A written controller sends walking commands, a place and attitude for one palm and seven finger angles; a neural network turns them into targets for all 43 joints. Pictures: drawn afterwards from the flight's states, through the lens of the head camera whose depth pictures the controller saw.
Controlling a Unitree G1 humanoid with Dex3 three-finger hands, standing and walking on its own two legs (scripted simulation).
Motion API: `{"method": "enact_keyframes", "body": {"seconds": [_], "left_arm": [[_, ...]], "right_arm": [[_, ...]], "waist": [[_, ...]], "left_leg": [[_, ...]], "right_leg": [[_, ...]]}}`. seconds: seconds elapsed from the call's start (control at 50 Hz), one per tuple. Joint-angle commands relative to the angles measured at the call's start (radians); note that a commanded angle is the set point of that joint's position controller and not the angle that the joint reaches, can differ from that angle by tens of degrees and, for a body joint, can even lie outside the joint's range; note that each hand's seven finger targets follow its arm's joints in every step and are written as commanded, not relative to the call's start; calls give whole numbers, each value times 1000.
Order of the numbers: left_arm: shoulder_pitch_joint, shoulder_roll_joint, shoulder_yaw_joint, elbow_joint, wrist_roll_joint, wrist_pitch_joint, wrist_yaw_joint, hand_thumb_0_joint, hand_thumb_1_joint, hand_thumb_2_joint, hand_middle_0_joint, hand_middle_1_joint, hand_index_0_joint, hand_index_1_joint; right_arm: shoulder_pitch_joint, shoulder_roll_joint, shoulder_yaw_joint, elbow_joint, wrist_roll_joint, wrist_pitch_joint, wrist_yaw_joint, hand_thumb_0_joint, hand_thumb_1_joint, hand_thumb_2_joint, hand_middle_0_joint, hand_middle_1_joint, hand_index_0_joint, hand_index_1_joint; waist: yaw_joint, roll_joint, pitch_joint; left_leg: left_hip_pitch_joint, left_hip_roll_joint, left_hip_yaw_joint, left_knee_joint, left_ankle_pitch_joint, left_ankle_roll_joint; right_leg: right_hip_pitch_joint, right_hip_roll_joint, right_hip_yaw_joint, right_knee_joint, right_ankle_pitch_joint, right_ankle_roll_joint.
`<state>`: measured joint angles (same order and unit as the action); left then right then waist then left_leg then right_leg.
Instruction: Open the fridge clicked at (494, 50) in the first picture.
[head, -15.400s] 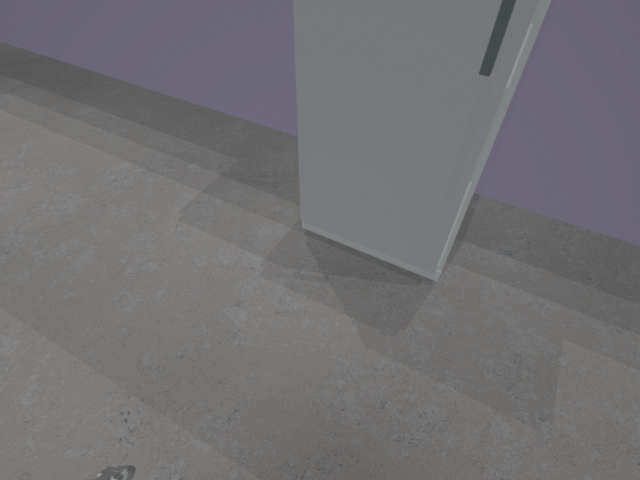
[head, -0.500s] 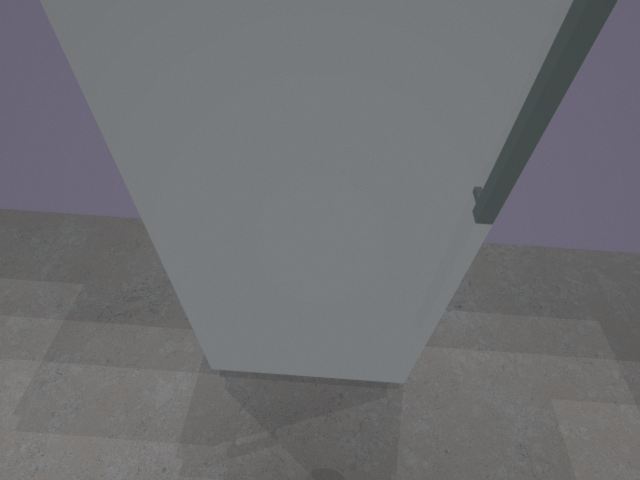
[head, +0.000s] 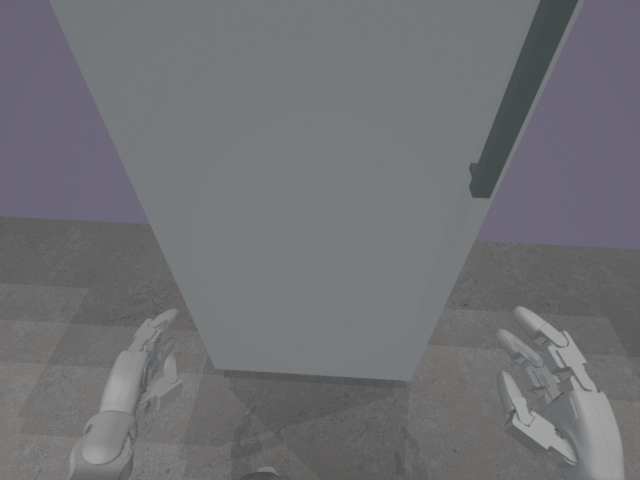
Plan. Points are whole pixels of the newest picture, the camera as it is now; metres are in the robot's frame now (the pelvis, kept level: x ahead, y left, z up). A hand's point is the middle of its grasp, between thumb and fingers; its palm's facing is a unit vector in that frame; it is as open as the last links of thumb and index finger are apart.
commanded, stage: raise the hand to about handle height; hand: right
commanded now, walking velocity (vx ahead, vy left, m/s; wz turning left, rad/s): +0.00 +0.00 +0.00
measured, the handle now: (519, 73) +0.49 -0.19 +0.28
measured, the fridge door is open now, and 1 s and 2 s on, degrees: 0 0 0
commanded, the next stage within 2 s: move the hooked fingers beside the handle in 1.76 s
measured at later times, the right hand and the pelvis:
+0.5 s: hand (616, 357) +0.23 -0.26 +0.13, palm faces +0.05 +0.99 -0.09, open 11.1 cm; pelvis +0.02 -0.03 +0.02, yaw -2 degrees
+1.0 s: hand out of the picture +0.27 -0.30 +0.24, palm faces +0.12 +0.99 -0.12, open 13.7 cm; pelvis +0.03 -0.02 +0.03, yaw -3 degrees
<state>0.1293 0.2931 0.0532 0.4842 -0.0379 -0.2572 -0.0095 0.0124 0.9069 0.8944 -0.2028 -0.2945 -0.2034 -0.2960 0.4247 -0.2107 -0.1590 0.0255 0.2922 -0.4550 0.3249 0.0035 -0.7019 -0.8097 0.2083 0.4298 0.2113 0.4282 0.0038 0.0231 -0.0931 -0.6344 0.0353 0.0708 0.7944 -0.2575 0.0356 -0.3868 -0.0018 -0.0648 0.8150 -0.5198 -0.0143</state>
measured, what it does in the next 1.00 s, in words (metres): stands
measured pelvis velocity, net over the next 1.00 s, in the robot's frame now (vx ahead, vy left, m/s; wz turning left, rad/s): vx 0.03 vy -0.02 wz -0.06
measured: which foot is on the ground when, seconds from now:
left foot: down 0.00-1.00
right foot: down 0.00-1.00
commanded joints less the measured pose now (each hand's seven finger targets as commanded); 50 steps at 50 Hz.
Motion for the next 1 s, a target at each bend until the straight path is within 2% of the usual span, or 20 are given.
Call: {"method": "enact_keyframes", "body": {"seconds": [0.0,0.06,0.08,0.14,0.18,0.2,0.22,0.28,0.34,0.38,0.46,0.52,0.54,0.64,0.7,0.78,0.84,0.88,0.94,0.98], "left_arm": [[9,85,15,-213,-19,-3,40,0,900,900,-200,-300,-200,-300],[87,60,1,-198,4,-27,45,0,900,900,-200,-300,-200,-300],[97,74,-14,-188,16,-33,45,0,900,900,-200,-300,-200,-300],[100,79,-34,-129,9,-65,53,0,900,900,-200,-300,-200,-300],[90,94,-46,-103,7,-80,64,0,900,900,-200,-300,-200,-300],[93,91,-44,-91,-3,-85,69,0,900,900,-200,-300,-200,-300],[79,90,-41,-92,-8,-92,74,0,900,900,-200,-300,-200,-300],[38,86,-56,-88,-11,-104,78,0,900,900,-200,-300,-200,-300],[29,73,-66,-89,-4,-117,71,0,900,900,-200,-300,-200,-300],[24,74,-70,-86,0,-129,63,0,900,900,-200,-300,-200,-300],[54,84,-66,-61,-3,-148,58,0,900,900,-200,-300,-200,-300],[69,92,-63,-46,-6,-154,67,0,900,900,-200,-300,-200,-300],[71,94,-63,-40,-9,-154,71,0,900,900,-200,-300,-200,-300],[51,99,-69,-32,-12,-137,92,0,900,900,-200,-300,-200,-300],[36,96,-77,-32,-15,-123,95,0,900,900,-200,-300,-200,-300],[21,100,-84,-29,-21,-93,93,0,900,900,-200,-300,-200,-300],[-2,98,-89,-36,-28,-65,92,0,900,900,-200,-300,-200,-300],[-20,97,-94,-46,-31,-47,87,0,900,900,-200,-300,-200,-300],[-41,95,-99,-47,-36,-23,86,0,900,900,-200,-300,-200,-300],[-62,94,-101,-55,-40,-11,83,0,900,900,-200,-300,-200,-300]], "right_arm": [[-16,-125,-120,-260,44,55,-38,0,-480,-720,230,570,230,570],[-127,-147,-96,-458,-14,-21,-122,0,-410,-690,235,615,235,615],[-215,-170,-73,-538,-31,-48,-131,0,-387,-680,237,630,237,630],[-228,-147,-11,-468,-54,-52,-107,0,-317,-650,242,675,242,675],[-249,-183,-32,-388,-46,3,-65,0,-270,-630,245,705,245,705],[-250,-199,-56,-362,-42,39,-44,0,-247,-620,247,720,247,720],[-208,-219,-90,-326,-36,84,-29,0,-223,-610,248,735,248,735],[-163,-243,-166,-264,11,221,0,0,-153,-580,253,780,253,780],[-144,-243,-219,-344,50,280,-2,0,-83,-550,258,825,258,825],[-142,-253,-255,-379,69,294,-8,0,-37,-530,262,855,262,855],[-198,-235,-227,-435,60,306,-10,0,57,-490,268,915,268,915],[-271,-259,-233,-445,50,341,-7,0,127,-460,273,960,273,960],[-288,-269,-237,-437,42,354,-9,0,150,-450,275,975,275,975],[-449,-348,-296,-427,42,412,2,0,267,-400,283,1050,283,1050],[-528,-374,-316,-433,51,446,21,0,337,-370,288,1095,288,1095],[-581,-412,-351,-342,61,524,49,0,430,-330,295,1155,295,1155],[-661,-441,-368,-329,61,580,72,0,500,-300,300,1200,300,1200],[-678,-479,-403,-307,67,616,85,0,500,-300,300,1200,300,1200],[-764,-511,-423,-276,71,650,100,0,500,-300,300,1200,300,1200],[-803,-548,-445,-268,73,669,109,0,500,-300,300,1200,300,1200]], "waist": [[-25,9,-56],[-6,-112,-143],[12,-139,-154],[37,-183,-90],[40,-161,-53],[31,-123,-91],[6,-90,-101],[-39,-86,-97],[-62,-38,-133],[-75,-31,-116],[-56,-85,-83],[-50,-112,-76],[-47,-94,-59],[-54,-129,-45],[-58,-179,-56],[-64,-141,-19],[-60,-130,-38],[-69,-120,-48],[-59,-90,-59],[-67,-105,-81]], "left_leg": [[246,14,-146,-179,-310,-16],[279,5,-108,-115,-104,-13],[271,-4,-91,-86,-47,-7],[239,-9,-39,-81,19,-5],[263,-15,-26,-96,34,-1],[303,-12,-21,-109,39,-7],[340,-8,-17,-117,50,-8],[424,-6,-1,-138,107,-4],[473,-8,26,-142,189,-10],[495,-15,32,-146,234,-6],[455,-18,42,-171,226,-14],[470,-19,39,-201,232,-15],[469,-21,42,-209,219,-17],[523,-21,35,-252,218,-12],[566,-21,28,-272,275,-9],[587,-26,22,-298,304,-5],[608,-21,20,-310,329,-8],[632,-22,9,-320,340,-4],[636,-16,6,-334,325,-6],[659,-12,-12,-341,319,-5]], "right_leg": [[-286,52,18,-101,97,2],[-200,30,46,-89,221,1],[-173,24,61,-87,247,-1],[-136,8,88,-108,273,4],[-138,4,110,-132,278,5],[-133,2,110,-151,283,6],[-141,0,114,-166,297,9],[-130,0,123,-216,365,22],[-93,-6,126,-252,475,41],[-75,-7,126,-265,546,54],[-5,-20,128,-299,597,73],[47,-22,129,-319,619,75],[53,-27,133,-332,611,73],[102,-20,135,-377,592,66],[149,-16,125,-392,651,65],[154,-16,120,-410,653,57],[168,-15,114,-424,659,47],[168,-8,106,-422,632,39],[167,-6,104,-430,583,27],[171,-2,96,-425,558,17]]}}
